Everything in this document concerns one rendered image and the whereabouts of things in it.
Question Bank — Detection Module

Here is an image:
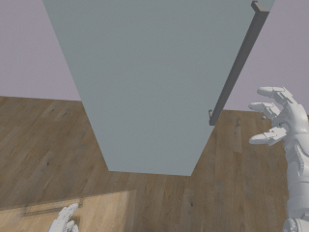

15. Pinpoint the robot right forearm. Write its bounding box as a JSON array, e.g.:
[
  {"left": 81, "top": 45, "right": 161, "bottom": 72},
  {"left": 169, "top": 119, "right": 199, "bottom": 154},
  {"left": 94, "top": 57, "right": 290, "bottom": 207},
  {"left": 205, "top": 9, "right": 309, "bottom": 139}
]
[{"left": 283, "top": 133, "right": 309, "bottom": 222}]

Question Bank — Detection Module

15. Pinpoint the fridge door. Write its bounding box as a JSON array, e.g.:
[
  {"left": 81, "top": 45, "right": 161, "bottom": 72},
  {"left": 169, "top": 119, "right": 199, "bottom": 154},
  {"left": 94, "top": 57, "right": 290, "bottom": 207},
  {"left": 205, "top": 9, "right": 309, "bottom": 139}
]
[{"left": 42, "top": 0, "right": 275, "bottom": 176}]

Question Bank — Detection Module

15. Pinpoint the robot left hand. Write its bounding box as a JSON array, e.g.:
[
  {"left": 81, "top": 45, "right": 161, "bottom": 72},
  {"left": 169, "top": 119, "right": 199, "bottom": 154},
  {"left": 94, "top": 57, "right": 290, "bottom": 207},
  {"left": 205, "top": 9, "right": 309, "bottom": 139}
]
[{"left": 47, "top": 203, "right": 79, "bottom": 232}]

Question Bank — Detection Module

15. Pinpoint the robot right hand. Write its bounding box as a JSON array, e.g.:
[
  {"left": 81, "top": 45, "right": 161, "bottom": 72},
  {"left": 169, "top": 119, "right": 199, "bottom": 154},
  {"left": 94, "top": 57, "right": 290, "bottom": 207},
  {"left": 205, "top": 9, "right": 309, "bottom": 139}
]
[{"left": 248, "top": 86, "right": 309, "bottom": 146}]

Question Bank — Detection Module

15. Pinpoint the handle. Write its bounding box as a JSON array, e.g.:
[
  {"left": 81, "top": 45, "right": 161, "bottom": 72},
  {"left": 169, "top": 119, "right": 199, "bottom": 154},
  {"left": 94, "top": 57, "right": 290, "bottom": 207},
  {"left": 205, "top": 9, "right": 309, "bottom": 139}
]
[{"left": 209, "top": 0, "right": 269, "bottom": 126}]

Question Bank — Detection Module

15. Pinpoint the right robot upper arm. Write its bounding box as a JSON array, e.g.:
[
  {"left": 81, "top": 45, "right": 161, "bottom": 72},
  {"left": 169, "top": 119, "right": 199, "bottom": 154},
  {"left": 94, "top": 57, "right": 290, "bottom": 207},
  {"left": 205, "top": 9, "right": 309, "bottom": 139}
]
[{"left": 282, "top": 217, "right": 309, "bottom": 232}]

